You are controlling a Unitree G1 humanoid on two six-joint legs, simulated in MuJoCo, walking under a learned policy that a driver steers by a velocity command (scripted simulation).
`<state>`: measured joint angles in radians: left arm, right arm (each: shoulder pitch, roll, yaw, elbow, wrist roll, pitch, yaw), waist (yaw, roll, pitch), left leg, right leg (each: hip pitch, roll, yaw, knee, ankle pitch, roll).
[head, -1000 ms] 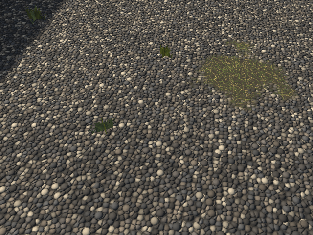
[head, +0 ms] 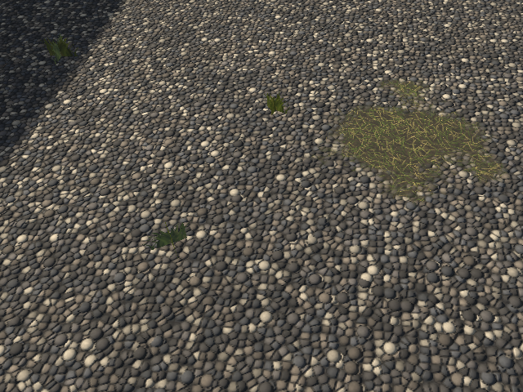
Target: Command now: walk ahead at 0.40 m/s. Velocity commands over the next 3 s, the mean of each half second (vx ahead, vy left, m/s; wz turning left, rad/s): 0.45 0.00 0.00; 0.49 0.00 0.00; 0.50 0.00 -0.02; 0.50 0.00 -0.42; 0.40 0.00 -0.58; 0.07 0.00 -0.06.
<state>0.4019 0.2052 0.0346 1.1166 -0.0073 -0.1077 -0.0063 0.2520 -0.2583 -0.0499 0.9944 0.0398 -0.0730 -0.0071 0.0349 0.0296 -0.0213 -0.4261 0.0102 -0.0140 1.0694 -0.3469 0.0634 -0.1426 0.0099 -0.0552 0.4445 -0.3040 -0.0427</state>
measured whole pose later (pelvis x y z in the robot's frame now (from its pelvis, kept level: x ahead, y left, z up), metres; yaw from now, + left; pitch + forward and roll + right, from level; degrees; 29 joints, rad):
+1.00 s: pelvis +0.56 -0.02 -0.01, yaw +0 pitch +1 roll +1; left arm 0.14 0.24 0.06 0.88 0.00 -0.10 -0.03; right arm 0.30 -0.27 -0.04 1.03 0.03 -0.10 0.00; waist -0.02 0.02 0.04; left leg -0.32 0.02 -0.03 1.15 -0.41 0.05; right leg -0.38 0.02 -0.06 0.50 -0.15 -0.06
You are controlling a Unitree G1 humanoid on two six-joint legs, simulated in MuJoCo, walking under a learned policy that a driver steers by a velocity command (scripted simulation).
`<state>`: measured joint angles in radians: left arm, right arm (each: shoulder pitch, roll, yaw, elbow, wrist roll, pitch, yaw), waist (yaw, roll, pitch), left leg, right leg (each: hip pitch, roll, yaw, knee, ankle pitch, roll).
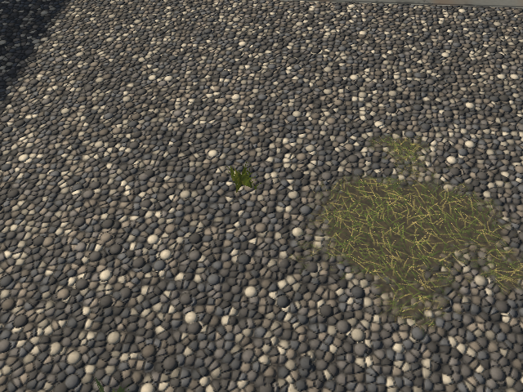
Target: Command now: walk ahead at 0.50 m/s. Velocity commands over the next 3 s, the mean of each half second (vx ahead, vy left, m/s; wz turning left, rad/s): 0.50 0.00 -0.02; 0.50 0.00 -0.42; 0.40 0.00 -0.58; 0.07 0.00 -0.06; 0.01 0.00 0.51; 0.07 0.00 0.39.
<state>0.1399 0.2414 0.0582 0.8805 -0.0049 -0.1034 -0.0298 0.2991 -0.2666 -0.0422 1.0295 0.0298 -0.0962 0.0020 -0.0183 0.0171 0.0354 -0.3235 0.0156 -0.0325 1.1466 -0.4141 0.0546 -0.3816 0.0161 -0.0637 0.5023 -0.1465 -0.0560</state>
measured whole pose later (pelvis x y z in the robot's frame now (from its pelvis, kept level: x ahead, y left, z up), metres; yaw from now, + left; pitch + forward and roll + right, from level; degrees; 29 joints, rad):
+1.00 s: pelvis +0.56 +0.01 -0.01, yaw -15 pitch +2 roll +2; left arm 0.05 0.23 0.07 0.78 -0.03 -0.04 -0.06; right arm 0.32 -0.26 -0.08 1.00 0.01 -0.05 -0.03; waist -0.05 -0.01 0.04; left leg 0.12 0.04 0.30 0.36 -0.46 -0.04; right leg -0.54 -0.03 -0.09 0.61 -0.12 -0.12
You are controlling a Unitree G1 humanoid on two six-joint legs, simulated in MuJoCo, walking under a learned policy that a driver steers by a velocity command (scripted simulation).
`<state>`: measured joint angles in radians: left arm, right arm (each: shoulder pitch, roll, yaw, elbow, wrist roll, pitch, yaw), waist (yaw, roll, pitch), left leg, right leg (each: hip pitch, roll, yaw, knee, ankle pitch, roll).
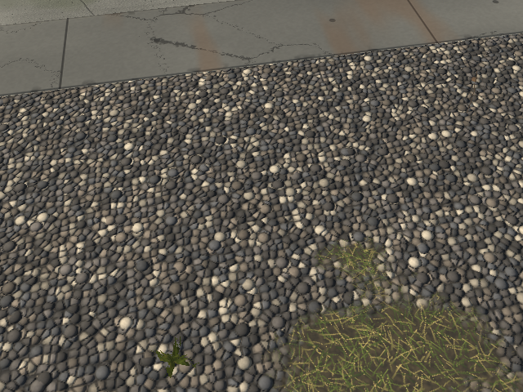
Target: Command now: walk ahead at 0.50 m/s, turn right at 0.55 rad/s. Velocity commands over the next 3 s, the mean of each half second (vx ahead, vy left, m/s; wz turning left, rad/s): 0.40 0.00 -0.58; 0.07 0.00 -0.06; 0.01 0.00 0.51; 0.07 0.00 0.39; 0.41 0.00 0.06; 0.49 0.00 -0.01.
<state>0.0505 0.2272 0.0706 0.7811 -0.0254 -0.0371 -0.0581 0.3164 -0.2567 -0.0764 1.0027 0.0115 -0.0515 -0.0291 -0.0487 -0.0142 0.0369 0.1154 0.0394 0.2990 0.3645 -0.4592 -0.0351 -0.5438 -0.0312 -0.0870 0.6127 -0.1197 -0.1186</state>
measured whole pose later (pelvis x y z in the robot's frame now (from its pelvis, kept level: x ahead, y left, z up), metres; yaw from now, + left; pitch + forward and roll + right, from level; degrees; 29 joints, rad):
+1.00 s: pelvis +0.34 -0.02 +0.01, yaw -17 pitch +1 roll +0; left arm 0.17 0.25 0.06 0.69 0.01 0.01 0.05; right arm 0.19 -0.30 -0.07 0.82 0.02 0.02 0.01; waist -0.02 0.01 0.02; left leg -0.44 0.00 0.04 0.85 -0.47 -0.02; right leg -0.26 -0.05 -0.04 0.54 -0.30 0.03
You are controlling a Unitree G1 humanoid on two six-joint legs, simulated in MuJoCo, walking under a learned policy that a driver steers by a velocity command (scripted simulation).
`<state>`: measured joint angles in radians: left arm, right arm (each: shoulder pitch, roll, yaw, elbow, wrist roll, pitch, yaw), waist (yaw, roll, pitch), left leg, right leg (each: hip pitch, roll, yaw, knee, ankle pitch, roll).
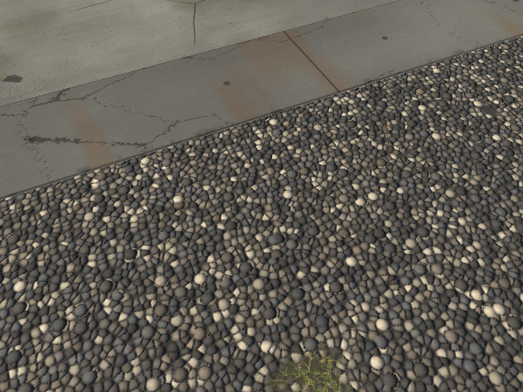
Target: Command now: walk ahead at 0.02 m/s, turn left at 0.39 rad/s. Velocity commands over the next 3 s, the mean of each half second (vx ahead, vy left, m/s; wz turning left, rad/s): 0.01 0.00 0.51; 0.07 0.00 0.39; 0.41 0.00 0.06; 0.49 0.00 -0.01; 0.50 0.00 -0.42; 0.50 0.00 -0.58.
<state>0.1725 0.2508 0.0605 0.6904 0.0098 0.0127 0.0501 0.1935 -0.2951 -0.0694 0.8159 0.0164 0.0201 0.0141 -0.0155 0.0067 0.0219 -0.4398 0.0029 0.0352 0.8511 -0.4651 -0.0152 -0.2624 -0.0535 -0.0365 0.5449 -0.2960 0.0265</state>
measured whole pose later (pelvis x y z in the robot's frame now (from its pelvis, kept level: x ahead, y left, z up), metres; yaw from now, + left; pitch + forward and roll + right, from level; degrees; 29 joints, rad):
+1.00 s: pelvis +0.02 +0.03 +0.00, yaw +29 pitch +1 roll +0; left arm 0.25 0.27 0.05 0.73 -0.02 -0.01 0.01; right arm 0.22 -0.28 -0.05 0.67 0.02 0.02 0.01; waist 0.02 -0.01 0.00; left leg -0.20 -0.01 0.00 0.48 -0.31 0.01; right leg -0.25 -0.04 0.00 0.52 -0.30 0.01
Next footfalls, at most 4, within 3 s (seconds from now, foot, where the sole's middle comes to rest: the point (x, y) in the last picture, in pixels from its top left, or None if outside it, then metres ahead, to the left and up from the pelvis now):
0.10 left None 0.05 0.11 -0.77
0.62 right None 0.11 -0.09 -0.77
1.00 left None -0.03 0.13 -0.77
1.44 right None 0.39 0.08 -0.77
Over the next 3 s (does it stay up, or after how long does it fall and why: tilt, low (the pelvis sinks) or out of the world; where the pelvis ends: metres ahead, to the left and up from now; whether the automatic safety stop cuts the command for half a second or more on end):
stays up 1.00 0.43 -0.01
